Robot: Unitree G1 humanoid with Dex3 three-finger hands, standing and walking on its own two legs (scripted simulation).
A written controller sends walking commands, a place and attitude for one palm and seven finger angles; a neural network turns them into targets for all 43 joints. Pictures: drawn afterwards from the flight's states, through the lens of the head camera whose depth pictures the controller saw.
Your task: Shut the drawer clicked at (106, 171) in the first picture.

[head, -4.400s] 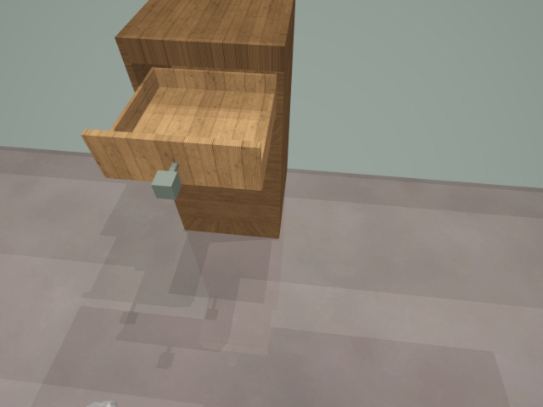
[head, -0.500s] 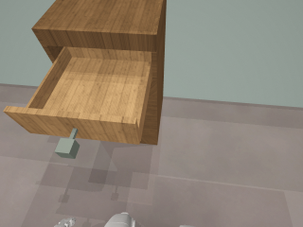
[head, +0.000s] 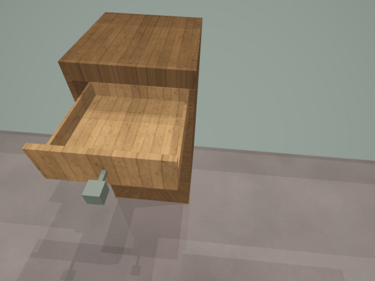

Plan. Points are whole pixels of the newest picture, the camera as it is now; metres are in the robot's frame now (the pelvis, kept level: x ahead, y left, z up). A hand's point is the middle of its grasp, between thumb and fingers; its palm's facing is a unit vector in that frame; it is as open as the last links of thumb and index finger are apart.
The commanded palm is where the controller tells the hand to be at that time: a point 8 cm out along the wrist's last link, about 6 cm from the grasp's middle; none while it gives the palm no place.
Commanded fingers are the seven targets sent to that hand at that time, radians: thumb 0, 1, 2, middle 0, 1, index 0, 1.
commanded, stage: come to a stop and stand still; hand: left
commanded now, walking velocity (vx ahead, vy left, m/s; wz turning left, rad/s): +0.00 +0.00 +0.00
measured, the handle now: (99, 184) +0.34 +0.25 -0.03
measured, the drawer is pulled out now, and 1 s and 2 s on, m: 0.30 0.30 0.30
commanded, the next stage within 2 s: look again from close up in 0.48 s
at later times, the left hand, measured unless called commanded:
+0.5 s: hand out of the picture -0.02 +0.20 -0.17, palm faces -0.01 -0.98 -0.22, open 7.4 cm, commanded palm none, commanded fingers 0.00 0.90 0.90 -0.20 -0.30 -0.20 -0.30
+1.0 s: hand out of the picture +0.02 +0.20 -0.16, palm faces -0.02 -0.97 -0.23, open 7.4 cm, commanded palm none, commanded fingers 0.00 0.90 0.90 -0.20 -0.30 -0.20 -0.30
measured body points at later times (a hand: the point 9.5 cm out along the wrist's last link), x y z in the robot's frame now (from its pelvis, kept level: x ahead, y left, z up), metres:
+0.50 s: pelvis -0.01 +0.02 +0.01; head -0.01 +0.02 +0.46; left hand -0.02 +0.25 -0.15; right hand -0.01 -0.22 -0.15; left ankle +0.02 +0.11 -0.73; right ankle +0.01 -0.12 -0.73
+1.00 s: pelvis -0.01 +0.01 +0.01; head +0.00 +0.01 +0.46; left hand +0.02 +0.25 -0.15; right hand +0.01 -0.23 -0.15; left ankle +0.02 +0.11 -0.73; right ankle +0.01 -0.12 -0.73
